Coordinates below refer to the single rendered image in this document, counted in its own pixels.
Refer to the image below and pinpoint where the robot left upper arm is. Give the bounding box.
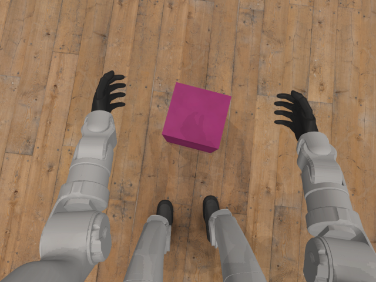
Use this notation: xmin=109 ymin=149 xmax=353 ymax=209
xmin=0 ymin=210 xmax=112 ymax=282

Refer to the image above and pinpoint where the right robot shin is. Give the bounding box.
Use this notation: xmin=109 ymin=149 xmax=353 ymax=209
xmin=209 ymin=209 xmax=236 ymax=220

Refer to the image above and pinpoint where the robot left hand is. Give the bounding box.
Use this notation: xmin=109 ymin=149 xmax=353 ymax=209
xmin=91 ymin=71 xmax=126 ymax=113

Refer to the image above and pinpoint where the robot right foot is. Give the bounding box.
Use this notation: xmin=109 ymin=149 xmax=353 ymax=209
xmin=203 ymin=195 xmax=219 ymax=242

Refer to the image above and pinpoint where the robot right forearm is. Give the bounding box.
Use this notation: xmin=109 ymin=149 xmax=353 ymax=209
xmin=296 ymin=132 xmax=376 ymax=255

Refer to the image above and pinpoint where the robot left forearm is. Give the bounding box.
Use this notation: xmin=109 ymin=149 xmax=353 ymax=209
xmin=39 ymin=110 xmax=117 ymax=257

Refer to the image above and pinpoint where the robot right upper arm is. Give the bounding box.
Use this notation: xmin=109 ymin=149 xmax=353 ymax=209
xmin=303 ymin=236 xmax=376 ymax=282

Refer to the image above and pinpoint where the carton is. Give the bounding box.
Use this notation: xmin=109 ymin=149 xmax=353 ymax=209
xmin=162 ymin=82 xmax=231 ymax=153

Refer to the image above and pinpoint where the robot right hand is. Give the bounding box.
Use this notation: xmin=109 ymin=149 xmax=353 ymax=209
xmin=274 ymin=90 xmax=318 ymax=141

